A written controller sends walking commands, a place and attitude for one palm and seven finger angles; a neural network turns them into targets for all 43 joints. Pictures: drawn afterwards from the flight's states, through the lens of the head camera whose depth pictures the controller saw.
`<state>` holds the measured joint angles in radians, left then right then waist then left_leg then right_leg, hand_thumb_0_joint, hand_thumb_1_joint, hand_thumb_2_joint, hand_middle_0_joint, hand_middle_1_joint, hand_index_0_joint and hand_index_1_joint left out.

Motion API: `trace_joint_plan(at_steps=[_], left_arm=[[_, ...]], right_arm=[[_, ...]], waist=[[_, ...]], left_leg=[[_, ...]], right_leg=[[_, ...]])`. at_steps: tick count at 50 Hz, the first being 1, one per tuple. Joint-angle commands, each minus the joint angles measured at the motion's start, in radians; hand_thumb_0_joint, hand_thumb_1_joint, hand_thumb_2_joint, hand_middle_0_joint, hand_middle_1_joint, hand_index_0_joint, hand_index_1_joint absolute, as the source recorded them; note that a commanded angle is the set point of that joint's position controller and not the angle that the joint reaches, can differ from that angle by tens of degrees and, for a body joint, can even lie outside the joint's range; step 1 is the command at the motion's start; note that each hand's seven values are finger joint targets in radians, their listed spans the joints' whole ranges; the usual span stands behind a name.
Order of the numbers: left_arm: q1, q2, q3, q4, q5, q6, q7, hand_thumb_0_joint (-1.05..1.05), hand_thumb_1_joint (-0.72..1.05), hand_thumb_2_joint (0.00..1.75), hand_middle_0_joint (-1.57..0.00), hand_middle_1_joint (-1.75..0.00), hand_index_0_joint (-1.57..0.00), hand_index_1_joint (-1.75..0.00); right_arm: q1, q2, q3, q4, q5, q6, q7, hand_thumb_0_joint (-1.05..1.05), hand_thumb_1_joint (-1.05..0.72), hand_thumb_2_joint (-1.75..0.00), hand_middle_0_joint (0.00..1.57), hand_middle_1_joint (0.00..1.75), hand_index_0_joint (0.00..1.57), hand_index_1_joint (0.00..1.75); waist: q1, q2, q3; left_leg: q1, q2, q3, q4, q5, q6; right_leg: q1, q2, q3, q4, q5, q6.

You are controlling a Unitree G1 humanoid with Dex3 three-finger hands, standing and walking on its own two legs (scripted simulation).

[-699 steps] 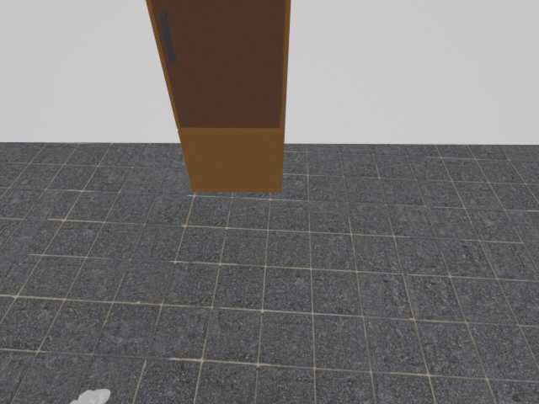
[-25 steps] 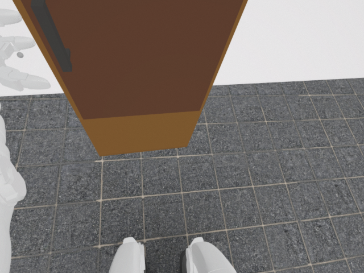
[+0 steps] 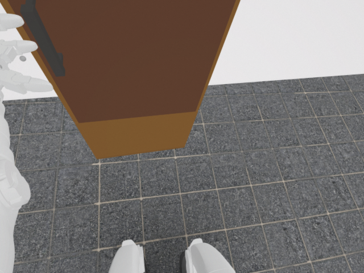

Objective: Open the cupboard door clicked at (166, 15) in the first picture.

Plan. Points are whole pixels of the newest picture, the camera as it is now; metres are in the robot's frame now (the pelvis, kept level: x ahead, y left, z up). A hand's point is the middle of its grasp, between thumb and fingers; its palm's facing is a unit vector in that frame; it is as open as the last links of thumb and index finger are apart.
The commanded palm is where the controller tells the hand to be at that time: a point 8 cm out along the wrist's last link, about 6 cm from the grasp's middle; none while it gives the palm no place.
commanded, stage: slide the fingers in behind the handle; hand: left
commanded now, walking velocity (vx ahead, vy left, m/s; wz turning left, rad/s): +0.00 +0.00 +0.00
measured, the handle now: (47, 38) +0.58 +0.23 +0.10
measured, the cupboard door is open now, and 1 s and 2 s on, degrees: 0 0 0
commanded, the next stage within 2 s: close the thumb around the handle in 1.20 s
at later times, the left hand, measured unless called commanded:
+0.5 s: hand (41, 61) +0.52 +0.23 +0.09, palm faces +0.10 -1.00 +0.01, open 14.0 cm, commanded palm +0.50 +0.26 +0.09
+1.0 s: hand (54, 59) +0.53 +0.21 +0.10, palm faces +0.11 -0.99 +0.00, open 14.0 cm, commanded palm +0.50 +0.24 +0.09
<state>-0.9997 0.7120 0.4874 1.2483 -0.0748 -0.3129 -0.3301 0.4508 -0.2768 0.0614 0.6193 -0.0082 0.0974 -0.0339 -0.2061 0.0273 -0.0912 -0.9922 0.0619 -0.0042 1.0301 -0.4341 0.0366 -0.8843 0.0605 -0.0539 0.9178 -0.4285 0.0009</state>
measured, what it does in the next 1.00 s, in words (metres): stands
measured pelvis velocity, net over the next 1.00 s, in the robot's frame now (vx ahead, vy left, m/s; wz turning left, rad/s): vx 0.00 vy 0.00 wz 0.00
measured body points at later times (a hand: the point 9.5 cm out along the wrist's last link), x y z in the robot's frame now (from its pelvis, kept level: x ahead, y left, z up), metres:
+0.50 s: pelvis +0.00 +0.00 +0.00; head +0.13 +0.03 +0.43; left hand +0.51 +0.28 +0.10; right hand -0.01 -0.26 -0.10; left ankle +0.02 +0.09 -0.67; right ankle +0.00 -0.13 -0.67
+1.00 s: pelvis +0.00 +0.00 +0.00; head +0.12 +0.02 +0.43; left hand +0.51 +0.26 +0.10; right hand -0.03 -0.27 -0.10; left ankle +0.02 +0.09 -0.67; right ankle +0.00 -0.13 -0.67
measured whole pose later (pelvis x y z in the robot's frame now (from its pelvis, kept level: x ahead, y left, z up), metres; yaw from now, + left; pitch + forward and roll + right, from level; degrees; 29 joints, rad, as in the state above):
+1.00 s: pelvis +0.00 +0.00 +0.00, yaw +0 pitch +21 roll -4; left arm -0.98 0.57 0.44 1.23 -0.06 -0.36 -0.18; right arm 0.44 -0.26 0.04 0.63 -0.02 0.08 0.00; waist -0.20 0.04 -0.10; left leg -0.97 0.06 0.00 1.03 -0.44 0.03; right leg -0.87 0.06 -0.04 0.94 -0.44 0.00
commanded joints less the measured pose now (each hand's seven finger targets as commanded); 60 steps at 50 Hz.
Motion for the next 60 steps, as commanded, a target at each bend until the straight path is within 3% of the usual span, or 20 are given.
trace_joint_plan(at_steps=[1, 7, 9, 15, 18, 20, 22, 26, 27, 28, 30, 33, 35, 46, 48, 50, 51, 54, 57, 60], left_arm=[[-0.408, 0.253, 0.016, -0.234, -0.031, -0.078, 0.019, 0.00, -0.50, 0.30, -0.30, -1.20, -0.30, -1.20], [-0.433, 0.205, -0.013, -0.222, -0.025, -0.081, 0.045, 0.00, -0.50, 0.30, -0.30, -1.20, -0.30, -1.20], [-0.435, 0.187, -0.027, -0.240, -0.019, -0.088, 0.051, 0.00, -0.50, 0.30, -0.30, -1.20, -0.30, -1.20], [-0.447, 0.124, -0.055, -0.234, -0.019, -0.095, 0.075, 0.00, -0.50, 0.30, -0.30, -1.20, -0.30, -1.20], [-0.432, 0.158, -0.030, -0.205, -0.015, -0.090, 0.086, 0.00, -0.50, 0.30, -0.30, -1.20, -0.30, -1.20], [-0.459, 0.133, -0.054, -0.202, -0.010, -0.087, 0.092, 0.00, -0.50, 0.30, -0.30, -1.20, -0.30, -1.20], [-0.476, 0.166, -0.027, -0.230, -0.007, -0.103, 0.102, 0.00, -0.50, 0.30, -0.30, -1.20, -0.30, -1.20], [-0.486, 0.106, -0.064, -0.236, -0.009, -0.116, 0.104, 0.00, -0.50, 0.30, -0.30, -1.20, -0.30, -1.20], [-0.469, 0.136, -0.043, -0.215, -0.006, -0.111, 0.106, 0.00, -0.50, 0.30, -0.30, -1.20, -0.30, -1.20], [-0.486, 0.132, -0.050, -0.206, -0.008, -0.105, 0.107, 0.00, -0.50, 0.30, -0.30, -1.20, -0.30, -1.20], [-0.467, 0.140, -0.040, -0.215, -0.006, -0.099, 0.113, 0.00, -0.50, 0.30, -0.30, -1.20, -0.30, -1.20], [-0.469, 0.097, -0.062, -0.240, -0.006, -0.102, 0.122, 0.00, -0.50, 0.30, -0.30, -1.20, -0.30, -1.20], [-0.465, 0.097, -0.056, -0.224, -0.010, -0.097, 0.130, 0.00, -0.50, 0.30, -0.30, -1.20, -0.30, -1.20], [-0.447, 0.136, -0.021, -0.246, 0.003, -0.121, 0.151, 0.00, -0.50, 0.30, -0.30, -1.20, -0.30, -1.20], [-0.438, 0.083, -0.061, -0.232, 0.000, -0.116, 0.144, 0.00, -0.50, 0.30, -0.30, -1.20, -0.30, -1.20], [-0.435, 0.116, -0.042, -0.203, -0.002, -0.105, 0.144, 0.00, -0.50, 0.30, -0.30, -1.20, -0.30, -1.20], [-0.459, 0.085, -0.065, -0.208, -0.004, -0.107, 0.143, 0.00, -0.50, 0.30, -0.30, -1.20, -0.30, -1.20], [-0.476, 0.094, -0.059, -0.232, -0.005, -0.117, 0.146, 0.00, -0.50, 0.30, -0.30, -1.20, -0.30, -1.20], [-0.495, 0.048, -0.093, -0.220, -0.005, -0.120, 0.147, 0.00, -0.50, 0.30, -0.30, -1.20, -0.30, -1.20], [-0.481, 0.065, -0.079, -0.199, -0.002, -0.107, 0.155, 0.00, -0.50, 0.30, -0.30, -1.20, -0.30, -1.20]], right_arm=[[0.184, -0.201, -0.078, -0.029, -0.009, -0.014, -0.005, 0.00, -0.90, -0.90, 0.20, 0.30, 0.20, 0.30], [0.168, -0.197, -0.082, -0.027, -0.007, -0.015, -0.002, 0.00, -0.90, -0.90, 0.20, 0.30, 0.20, 0.30], [0.164, -0.194, -0.083, -0.032, -0.008, -0.016, 0.001, 0.00, -0.90, -0.90, 0.20, 0.30, 0.20, 0.30], [0.156, -0.188, -0.086, -0.028, -0.012, -0.023, 0.009, 0.00, -0.90, -0.90, 0.20, 0.30, 0.20, 0.30], [0.155, -0.191, -0.083, -0.031, -0.009, -0.022, 0.007, 0.00, -0.90, -0.90, 0.20, 0.30, 0.20, 0.30], [0.151, -0.189, -0.081, -0.031, -0.009, -0.025, 0.008, 0.00, -0.90, -0.90, 0.20, 0.30, 0.20, 0.30], [0.154, -0.190, -0.082, -0.034, -0.012, -0.028, 0.007, 0.00, -0.90, -0.90, 0.20, 0.30, 0.20, 0.30], [0.158, -0.182, -0.085, -0.027, -0.015, -0.034, 0.013, 0.00, -0.90, -0.90, 0.20, 0.30, 0.20, 0.30], [0.158, -0.188, -0.085, -0.022, -0.014, -0.033, 0.012, 0.00, -0.90, -0.90, 0.20, 0.30, 0.20, 0.30], [0.158, -0.189, -0.084, -0.021, -0.013, -0.032, 0.011, 0.00, -0.90, -0.90, 0.20, 0.30, 0.20, 0.30], [0.160, -0.187, -0.084, -0.028, -0.013, -0.033, 0.013, 0.00, -0.90, -0.90, 0.20, 0.30, 0.20, 0.30], [0.167, -0.182, -0.089, -0.021, -0.017, -0.032, 0.017, 0.00, -0.90, -0.90, 0.20, 0.30, 0.20, 0.30], [0.167, -0.183, -0.089, -0.019, -0.016, -0.032, 0.019, 0.00, -0.90, -0.90, 0.20, 0.30, 0.20, 0.30], [0.170, -0.183, -0.089, -0.027, -0.018, -0.033, 0.023, 0.00, -0.90, -0.90, 0.20, 0.30, 0.20, 0.30], [0.162, -0.175, -0.090, -0.028, -0.013, -0.032, 0.024, 0.00, -0.90, -0.90, 0.20, 0.30, 0.20, 0.30], [0.164, -0.184, -0.088, -0.027, -0.010, -0.031, 0.020, 0.00, -0.90, -0.90, 0.20, 0.30, 0.20, 0.30], [0.166, -0.180, -0.088, -0.024, -0.012, -0.033, 0.019, 0.00, -0.90, -0.90, 0.20, 0.30, 0.20, 0.30], [0.164, -0.181, -0.091, -0.019, -0.013, -0.038, 0.018, 0.00, -0.90, -0.90, 0.20, 0.30, 0.20, 0.30], [0.163, -0.178, -0.091, -0.010, -0.015, -0.042, 0.020, 0.00, -0.90, -0.90, 0.20, 0.30, 0.20, 0.30], [0.162, -0.183, -0.090, -0.012, -0.015, -0.041, 0.020, 0.00, -0.90, -0.90, 0.20, 0.30, 0.20, 0.30]], waist=[[0.013, 0.200, -0.496], [-0.007, 0.169, -0.460], [0.003, 0.202, -0.474], [-0.001, 0.188, -0.475], [0.001, 0.154, -0.462], [-0.010, 0.147, -0.436], [-0.002, 0.158, -0.485], [-0.011, 0.180, -0.490], [-0.003, 0.175, -0.493], [-0.016, 0.161, -0.476], [0.002, 0.181, -0.492], [-0.001, 0.193, -0.513], [-0.008, 0.154, -0.484], [0.012, 0.157, -0.494], [0.003, 0.160, -0.484], [-0.002, 0.112, -0.448], [-0.015, 0.122, -0.440], [-0.004, 0.150, -0.478], [-0.020, 0.160, -0.474], [-0.016, 0.143, -0.459]], left_leg=[[0.555, -0.010, -0.079, -0.096, 0.476, -0.010], [0.546, -0.009, -0.082, -0.099, 0.448, -0.011], [0.558, -0.011, -0.082, -0.101, 0.447, -0.016], [0.576, -0.010, -0.092, -0.101, 0.444, -0.020], [0.526, -0.013, -0.082, -0.099, 0.429, -0.013], [0.502, -0.015, -0.079, -0.100, 0.382, -0.010], [0.518, -0.017, -0.081, -0.096, 0.407, -0.010], [0.541, -0.016, -0.082, -0.087, 0.415, -0.012], [0.529, -0.014, -0.082, -0.088, 0.405, -0.014], [0.515, -0.014, -0.082, -0.090, 0.385, -0.011], [0.510, -0.018, -0.076, -0.096, 0.385, -0.012], [0.554, -0.013, -0.082, -0.090, 0.433, -0.016], [0.517, -0.016, -0.075, -0.091, 0.410, -0.010], [0.491, -0.023, -0.062, -0.093, 0.407, -0.007], [0.496, -0.024, -0.057, -0.096, 0.395, -0.008], [0.453, -0.023, -0.058, -0.103, 0.356, -0.004], [0.461, -0.024, -0.060, -0.100, 0.358, -0.002], [0.499, -0.021, -0.069, -0.099, 0.373, -0.008], [0.517, -0.019, -0.073, -0.090, 0.385, -0.009], [0.492, -0.021, -0.071, -0.096, 0.359, -0.008]], right_leg=[[0.072, 0.023, 0.004, -0.093, 0.313, -0.021], [0.049, 0.020, 0.003, -0.095, 0.295, -0.018], [0.046, 0.018, 0.004, -0.091, 0.287, -0.020], [0.028, 0.018, -0.003, -0.087, 0.270, -0.021], [0.056, 0.015, 0.005, -0.084, 0.286, -0.019], [0.048, 0.014, 0.006, -0.090, 0.260, -0.017], [0.066, 0.014, 0.009, -0.080, 0.279, -0.018], [0.042, 0.016, 0.008, -0.077, 0.276, -0.021], [0.044, 0.014, 0.008, -0.076, 0.268, -0.020], [0.041, 0.014, 0.009, -0.081, 0.258, -0.018], [0.066, 0.015, 0.010, -0.080, 0.264, -0.020], [0.048, 0.016, 0.006, -0.078, 0.287, -0.021], [0.065, 0.017, 0.009, -0.085, 0.289, -0.018], [0.113, 0.015, 0.018, -0.078, 0.316, -0.020], [0.100, 0.015, 0.017, -0.087, 0.308, -0.017], [0.112, 0.015, 0.020, -0.092, 0.288, -0.015], [0.094, 0.015, 0.020, -0.093, 0.286, -0.016], [0.082, 0.013, 0.018, -0.088, 0.279, -0.018], [0.048, 0.013, 0.016, -0.084, 0.276, -0.017], [0.057, 0.011, 0.015, -0.088, 0.262, -0.016]])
